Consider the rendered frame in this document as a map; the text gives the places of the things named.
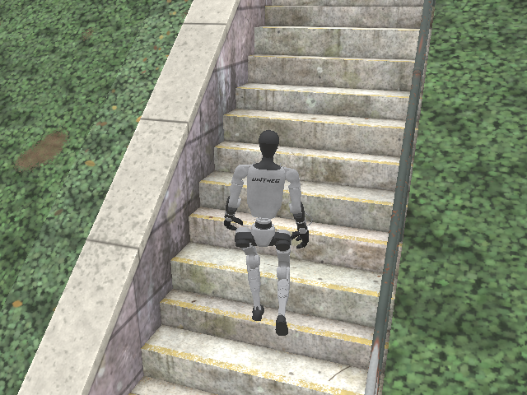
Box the robot left hand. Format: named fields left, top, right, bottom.
left=224, top=217, right=243, bottom=230

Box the right robot shin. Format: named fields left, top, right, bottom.
left=277, top=267, right=290, bottom=317

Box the right robot forearm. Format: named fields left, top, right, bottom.
left=293, top=202, right=308, bottom=234

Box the right robot upper arm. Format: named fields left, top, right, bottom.
left=284, top=167, right=302, bottom=214

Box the left robot forearm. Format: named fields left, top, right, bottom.
left=224, top=196, right=237, bottom=221

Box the left robot thigh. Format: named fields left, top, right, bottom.
left=235, top=227, right=260, bottom=269

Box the robot right hand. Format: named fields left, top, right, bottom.
left=291, top=230, right=309, bottom=249

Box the left robot upper arm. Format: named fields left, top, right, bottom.
left=228, top=165, right=250, bottom=208

